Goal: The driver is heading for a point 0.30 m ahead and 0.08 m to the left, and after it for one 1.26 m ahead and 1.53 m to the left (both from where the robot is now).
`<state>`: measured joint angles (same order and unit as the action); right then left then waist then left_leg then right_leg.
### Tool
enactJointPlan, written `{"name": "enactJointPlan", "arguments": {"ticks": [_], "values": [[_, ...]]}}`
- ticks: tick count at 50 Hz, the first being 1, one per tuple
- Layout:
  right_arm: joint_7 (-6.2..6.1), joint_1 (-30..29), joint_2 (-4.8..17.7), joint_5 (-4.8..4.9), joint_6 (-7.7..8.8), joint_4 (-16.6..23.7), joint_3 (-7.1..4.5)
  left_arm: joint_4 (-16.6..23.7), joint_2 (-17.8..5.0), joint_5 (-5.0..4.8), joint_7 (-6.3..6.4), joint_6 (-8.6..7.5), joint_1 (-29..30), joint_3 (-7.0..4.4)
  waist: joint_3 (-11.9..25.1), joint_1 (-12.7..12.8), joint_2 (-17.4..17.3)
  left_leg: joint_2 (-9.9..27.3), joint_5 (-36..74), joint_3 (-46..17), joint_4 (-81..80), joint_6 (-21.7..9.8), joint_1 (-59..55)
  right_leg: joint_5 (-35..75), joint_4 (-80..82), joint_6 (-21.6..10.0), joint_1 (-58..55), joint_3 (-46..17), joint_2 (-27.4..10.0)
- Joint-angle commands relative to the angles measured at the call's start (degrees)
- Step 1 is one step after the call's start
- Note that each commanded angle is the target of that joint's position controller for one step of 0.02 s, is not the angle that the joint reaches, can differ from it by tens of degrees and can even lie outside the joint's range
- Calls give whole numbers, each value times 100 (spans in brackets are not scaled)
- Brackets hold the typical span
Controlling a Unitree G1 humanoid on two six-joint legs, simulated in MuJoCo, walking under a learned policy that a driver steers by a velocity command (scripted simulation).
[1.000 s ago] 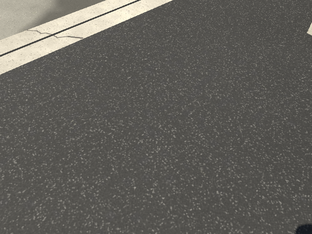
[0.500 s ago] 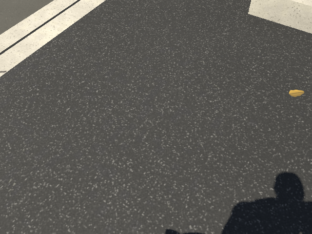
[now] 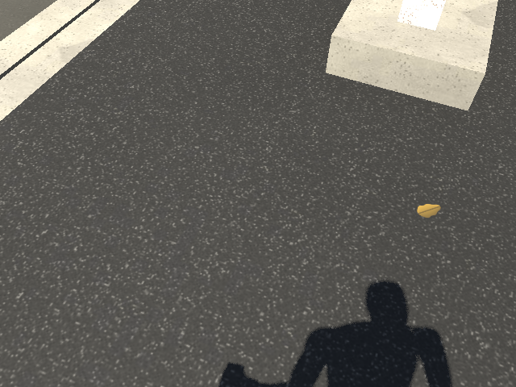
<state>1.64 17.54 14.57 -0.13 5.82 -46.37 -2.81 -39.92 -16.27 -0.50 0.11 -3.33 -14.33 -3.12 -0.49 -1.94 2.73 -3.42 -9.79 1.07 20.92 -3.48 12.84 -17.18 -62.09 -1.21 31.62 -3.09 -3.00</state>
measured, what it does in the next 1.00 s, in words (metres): walks ahead, turning left: right foot, then left foot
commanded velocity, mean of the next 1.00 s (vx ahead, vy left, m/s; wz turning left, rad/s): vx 0.20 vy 0.00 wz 0.40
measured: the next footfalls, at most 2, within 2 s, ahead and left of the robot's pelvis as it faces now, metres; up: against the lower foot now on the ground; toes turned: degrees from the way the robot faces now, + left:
right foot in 0.28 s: +0.33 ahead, -0.15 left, +0.00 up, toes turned +5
left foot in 0.72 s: +0.26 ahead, +0.11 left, +0.00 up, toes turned +22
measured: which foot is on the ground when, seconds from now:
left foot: down 0.00-0.30, up 0.32-0.70, down 0.72-1.00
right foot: up 0.00-0.26, down 0.28-0.72, up 0.74-1.00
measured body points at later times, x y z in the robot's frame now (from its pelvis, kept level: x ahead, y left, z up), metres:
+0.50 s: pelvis +0.20 -0.05 -0.01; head +0.25 -0.05 +0.44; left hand +0.33 +0.23 -0.10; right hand +0.34 -0.32 -0.13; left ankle +0.17 +0.09 -0.67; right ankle +0.29 -0.15 -0.74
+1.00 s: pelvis +0.23 +0.00 +0.00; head +0.25 +0.05 +0.45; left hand +0.24 +0.33 -0.12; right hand +0.49 -0.18 -0.07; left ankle +0.22 +0.09 -0.74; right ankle +0.32 -0.14 -0.68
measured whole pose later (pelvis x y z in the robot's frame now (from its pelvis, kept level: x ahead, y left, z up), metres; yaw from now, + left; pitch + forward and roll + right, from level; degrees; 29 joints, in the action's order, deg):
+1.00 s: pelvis +0.23 +0.00 +0.00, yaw +28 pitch +3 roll -3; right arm -1.8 11.7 17.1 0.2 -1.6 -35.1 -3.7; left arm -44.5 -17.9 0.0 1.9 0.7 -4.4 -5.1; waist -2.3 -0.5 1.0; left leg -2.6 -9.8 -5.6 26.3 -3.3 18.8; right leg -19.7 -54.2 4.2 30.1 -3.3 0.7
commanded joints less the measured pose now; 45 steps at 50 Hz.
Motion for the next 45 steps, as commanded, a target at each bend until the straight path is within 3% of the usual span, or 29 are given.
{"name": "enactJointPlan", "arguments": {"ticks": [1,5,9,11,13,14,15,16,17,18,19,20,22,24,27,31,34,35,36,37,38,39,40,41,42,45], "values": [[-59,-104,879,44,87,287,-183,476,-260,36,13,-71,187,-65,60,97,-728,1569,1134,-1468,-1186,-1049,-599,504,649,130,830,-56,-326],[-107,228,942,120,-8,105,-175,636,-105,35,-34,-138,947,-3,-66,-151,-679,1334,1380,-993,-1206,-854,-598,1665,2046,191,588,82,-213],[-144,598,1010,151,-135,-64,-175,788,-124,-13,-151,-237,1581,-9,-243,-328,-691,1372,1517,-1071,-883,-782,-662,2013,2957,233,129,162,100],[-196,681,1034,146,-238,-120,-188,835,-225,22,-201,-310,1637,-59,-170,-251,-794,1406,2091,-1232,-412,-627,-938,1864,3318,141,-131,122,259],[-253,470,1127,164,-305,-45,-228,696,-429,86,-184,-364,1122,-161,152,109,-916,1265,2680,-1291,306,-374,-977,2038,3760,-50,-992,160,392],[-262,350,1074,159,-296,54,-214,553,-633,154,-132,-376,594,-242,524,373,-848,970,2779,-1156,960,-162,-658,2732,3933,-219,-1967,160,253],[-268,122,770,40,-252,340,-112,476,-1066,284,-46,-366,-233,-344,1378,720,-288,554,1339,-941,2447,124,425,4773,3388,-602,-3673,-638,-791],[-234,1301,191,-8,-225,250,62,500,-1238,306,-25,-227,-394,-343,2398,332,1250,-30,-3116,-608,4375,480,2096,6458,2933,-1532,-5452,-2141,-2491],[-235,1385,787,133,-255,191,-54,567,-955,190,-42,-103,-445,-307,2870,527,1103,198,-3138,-983,5059,534,2317,4985,3287,-1627,-5204,-2560,-2435],[-262,784,1039,230,-333,291,-172,576,-677,134,-15,-34,-163,-230,2038,548,693,399,-2720,-797,5304,610,2723,4181,3550,-1437,-4568,-1941,-2071],[-306,456,972,201,-431,371,-184,520,-517,88,13,11,186,-167,1420,424,423,561,-2353,-594,5209,691,2823,3717,3789,-1293,-3813,-1486,-1799],[-337,412,930,144,-564,369,-218,498,-393,91,10,36,493,-116,1010,252,372,707,-2123,-554,5102,769,2580,3329,4039,-1250,-3011,-1111,-1627],[-384,594,675,130,-801,407,-216,435,-478,212,-9,21,976,-157,588,-69,592,752,-1736,-356,4799,851,1758,2692,4588,-1220,-1668,-456,-1353],[-399,513,574,99,-880,520,-225,375,-549,229,6,-21,1169,-195,499,-135,597,775,-1387,-263,4355,837,1570,2601,4782,-1275,-1386,-77,-1373],[-309,82,543,58,-884,748,-207,260,-679,165,84,0,1204,-250,621,-35,422,895,-737,-233,3440,696,1310,2421,4806,-1270,-1507,259,-1466],[-162,-347,709,71,-936,1011,-253,100,-904,56,105,136,1140,-316,598,92,443,837,-650,-41,2630,515,993,1841,4707,-1158,-1766,426,-1636],[-86,-350,757,58,-961,1099,-309,-27,-1013,-73,91,230,1137,-353,526,6,391,663,-485,222,1588,261,552,1428,4251,-839,-1953,568,-1636],[-94,-239,807,35,-949,1058,-351,-105,-925,-104,91,262,1026,-337,530,-19,270,504,-209,279,1146,123,191,1083,3902,-605,-1848,717,-1467],[-148,-35,1037,5,-929,1020,-439,-254,-723,-59,78,302,723,-293,462,-26,-217,569,534,-87,555,-93,-265,555,3192,-214,-1504,1006,-1143],[-270,64,1743,3,-899,1141,-597,-155,-389,197,41,321,558,-195,427,199,-1987,1971,2602,-2010,150,-685,-1032,-1245,1310,410,-152,1630,-325],[-233,-8,1932,-162,-790,1317,-584,107,-515,211,108,321,1081,-215,486,-73,-2132,2579,2481,-3141,-178,-1671,-740,-2221,41,553,752,713,301],[-174,-22,1690,-198,-659,1303,-525,114,-718,108,144,335,1346,-280,570,-186,-1422,2334,2090,-2789,-268,-1606,-667,-1916,-480,452,842,195,210],[-183,-282,1555,-119,-576,1306,-485,74,-720,35,177,354,1255,-305,510,5,-1167,2058,1806,-2372,-206,-1290,-623,-1388,-484,356,890,52,125],[-210,-559,1342,-10,-568,1358,-429,-69,-723,72,229,373,1115,-329,548,130,-895,1834,1579,-2121,-140,-1008,-618,-1003,-372,350,856,-25,51],[-249,-763,1243,51,-591,1408,-382,-93,-764,118,257,383,1056,-352,561,218,-972,1725,1700,-1975,-118,-909,-494,-728,-337,385,715,-35,62],[-331,-750,1156,7,-622,1501,-334,-135,-642,63,220,347,930,-334,795,273,-984,1510,1986,-1843,-77,-906,-530,-291,-149,469,382,-43,240]]}}
Velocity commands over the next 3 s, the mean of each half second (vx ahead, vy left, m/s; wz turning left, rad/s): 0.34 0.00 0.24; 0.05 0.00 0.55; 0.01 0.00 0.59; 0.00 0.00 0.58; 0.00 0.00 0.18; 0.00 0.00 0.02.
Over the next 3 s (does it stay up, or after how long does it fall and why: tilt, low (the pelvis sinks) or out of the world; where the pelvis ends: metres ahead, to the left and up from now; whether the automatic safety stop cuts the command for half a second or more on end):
stays up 0.21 0.01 -0.01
